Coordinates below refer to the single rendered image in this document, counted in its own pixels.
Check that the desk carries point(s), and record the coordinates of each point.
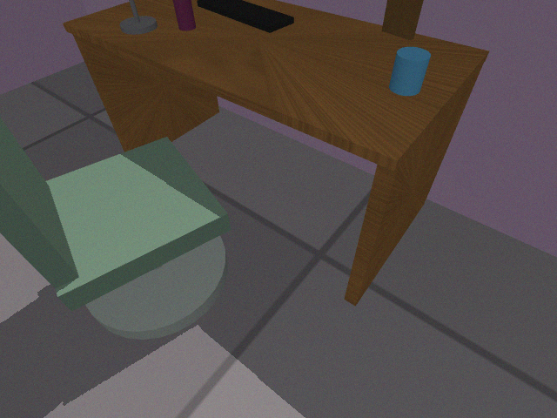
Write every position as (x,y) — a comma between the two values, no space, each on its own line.
(325,75)

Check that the desk lamp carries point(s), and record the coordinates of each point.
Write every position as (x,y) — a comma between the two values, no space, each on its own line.
(138,24)

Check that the office chair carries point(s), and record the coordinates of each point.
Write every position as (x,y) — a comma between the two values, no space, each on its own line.
(134,237)

